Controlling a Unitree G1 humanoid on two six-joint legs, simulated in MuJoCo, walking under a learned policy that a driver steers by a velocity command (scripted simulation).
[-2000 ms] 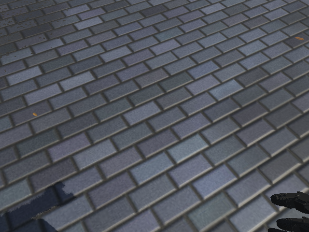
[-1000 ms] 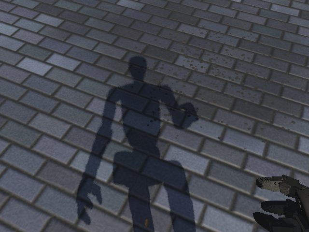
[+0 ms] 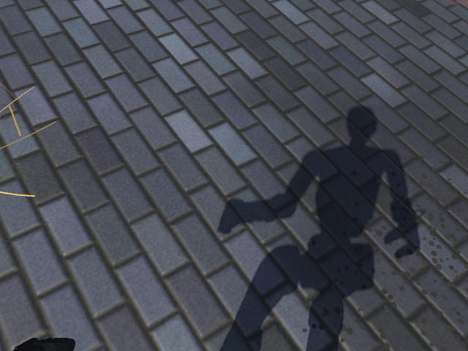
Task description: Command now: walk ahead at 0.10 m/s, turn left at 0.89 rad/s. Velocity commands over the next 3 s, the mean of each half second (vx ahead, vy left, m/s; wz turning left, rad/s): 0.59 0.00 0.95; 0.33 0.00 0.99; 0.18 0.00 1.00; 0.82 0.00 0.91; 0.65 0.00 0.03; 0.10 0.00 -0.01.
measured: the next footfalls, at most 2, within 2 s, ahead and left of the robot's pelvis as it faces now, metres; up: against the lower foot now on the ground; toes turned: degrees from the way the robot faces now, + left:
right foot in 0.36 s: +0.21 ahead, -0.10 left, +0.00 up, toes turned +22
left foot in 0.76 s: +0.41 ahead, +0.25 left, +0.00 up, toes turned +41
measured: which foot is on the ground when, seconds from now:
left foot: down 0.00-0.34, up 0.36-0.74, down 0.76-1.00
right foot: up 0.00-0.34, down 0.36-0.76, up 0.78-1.00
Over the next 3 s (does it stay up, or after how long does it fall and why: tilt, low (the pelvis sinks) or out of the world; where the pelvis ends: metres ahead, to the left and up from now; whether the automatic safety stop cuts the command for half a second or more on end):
stays up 0.17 0.95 0.00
